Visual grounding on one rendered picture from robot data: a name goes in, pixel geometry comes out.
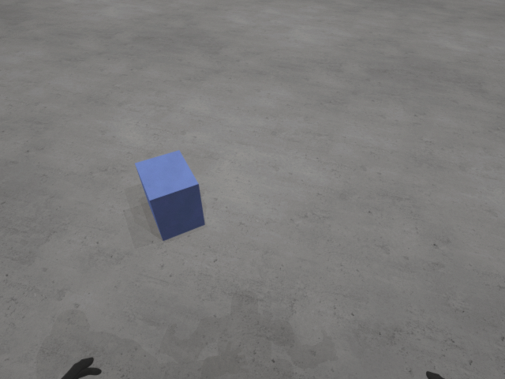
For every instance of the left robot hand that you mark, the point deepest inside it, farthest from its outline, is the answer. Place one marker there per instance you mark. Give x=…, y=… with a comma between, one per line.
x=81, y=369

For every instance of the carton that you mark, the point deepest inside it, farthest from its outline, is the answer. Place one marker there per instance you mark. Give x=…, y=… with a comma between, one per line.
x=173, y=194

